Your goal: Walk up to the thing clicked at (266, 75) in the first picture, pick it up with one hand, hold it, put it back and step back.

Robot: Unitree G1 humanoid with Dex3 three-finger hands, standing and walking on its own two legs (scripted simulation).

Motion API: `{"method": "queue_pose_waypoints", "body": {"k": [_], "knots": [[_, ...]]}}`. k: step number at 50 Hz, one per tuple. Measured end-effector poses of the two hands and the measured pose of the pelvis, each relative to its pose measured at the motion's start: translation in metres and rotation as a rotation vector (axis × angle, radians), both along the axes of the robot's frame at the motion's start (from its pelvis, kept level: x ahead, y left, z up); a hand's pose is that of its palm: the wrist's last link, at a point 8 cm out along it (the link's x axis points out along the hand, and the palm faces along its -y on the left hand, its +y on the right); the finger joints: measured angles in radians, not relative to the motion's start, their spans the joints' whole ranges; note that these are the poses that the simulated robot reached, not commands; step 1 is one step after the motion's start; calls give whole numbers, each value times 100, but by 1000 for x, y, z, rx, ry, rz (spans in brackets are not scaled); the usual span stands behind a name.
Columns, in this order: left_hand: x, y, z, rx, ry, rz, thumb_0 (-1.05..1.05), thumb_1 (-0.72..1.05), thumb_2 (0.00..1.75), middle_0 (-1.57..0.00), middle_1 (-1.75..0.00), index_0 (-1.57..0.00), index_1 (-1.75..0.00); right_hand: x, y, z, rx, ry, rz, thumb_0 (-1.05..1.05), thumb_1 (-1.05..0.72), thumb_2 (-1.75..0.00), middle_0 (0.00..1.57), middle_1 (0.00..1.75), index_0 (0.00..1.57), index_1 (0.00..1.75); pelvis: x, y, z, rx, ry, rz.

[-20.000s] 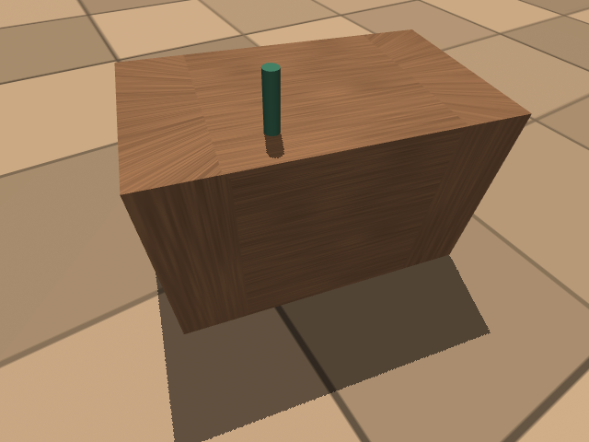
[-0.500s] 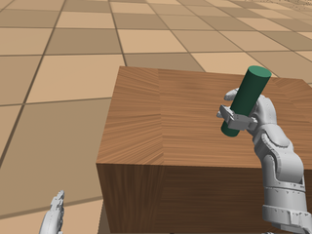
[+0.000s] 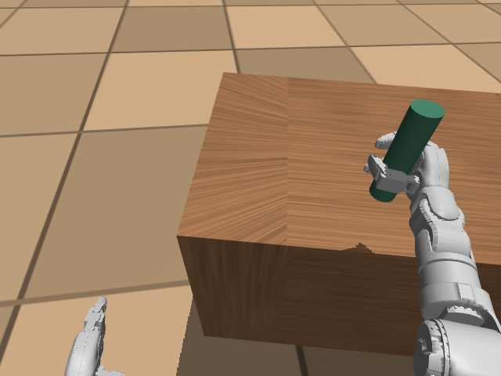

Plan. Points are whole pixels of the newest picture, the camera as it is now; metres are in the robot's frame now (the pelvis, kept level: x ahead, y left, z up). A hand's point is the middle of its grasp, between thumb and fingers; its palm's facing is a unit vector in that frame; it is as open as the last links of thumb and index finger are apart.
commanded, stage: crouch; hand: right
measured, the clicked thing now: (401, 156) +0.43 -0.20 +0.15
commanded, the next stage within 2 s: lower in 0.56 s
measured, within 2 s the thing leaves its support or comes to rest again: rests again in 1.58 s
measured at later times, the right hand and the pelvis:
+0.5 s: hand (381, 166) +0.46 -0.20 +0.09, palm faces +0.10 +0.99 +0.01, open 5.6 cm; pelvis +0.01 +0.00 -0.01, yaw +0 degrees
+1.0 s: hand (369, 182) +0.48 -0.20 +0.04, palm faces +0.09 +1.00 +0.02, open 5.6 cm; pelvis +0.01 -0.01 -0.03, yaw +1 degrees
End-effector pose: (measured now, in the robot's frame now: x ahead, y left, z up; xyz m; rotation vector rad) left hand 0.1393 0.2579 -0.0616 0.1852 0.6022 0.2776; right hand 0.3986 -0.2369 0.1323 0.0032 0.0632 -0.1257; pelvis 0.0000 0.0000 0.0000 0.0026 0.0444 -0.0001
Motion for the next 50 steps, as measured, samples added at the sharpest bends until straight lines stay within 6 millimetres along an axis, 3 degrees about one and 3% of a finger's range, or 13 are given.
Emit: {"method": "queue_pose_waypoints", "body": {"k": [9, 21, 37, 50], "knots": [[-2, -7, -5, -10, 42, -1, -1, -53, 4, -6, -5, -6, -5, 17, -8, -14, -3, 3, 15, -2, -12, -113, 96, 111, 100, 112, 2, -1, -2, 0, 42, 2], [2, 1, 0, 34, 56, 11, -1, -53, 5, -7, -5, -6, -5, 35, -11, -34, 11, -3, 22, -2, -13, -112, 95, 111, 100, 113, 9, -2, -7, 7, 88, 7], [13, -7, 2, 36, 42, 3, -1, -54, 5, -7, -5, -6, -5, 48, -15, -49, 11, -2, 18, -2, -13, -111, 95, 111, 100, 113, 17, -8, -14, 14, 128, 6], [6, -9, -4, 61, 70, -10, -1, -54, 5, -7, -5, -6, -5, 52, -12, -91, 20, 28, 39, -2, -13, -111, 95, 111, 99, 113, 14, -11, -27, 17, 189, 10]]}}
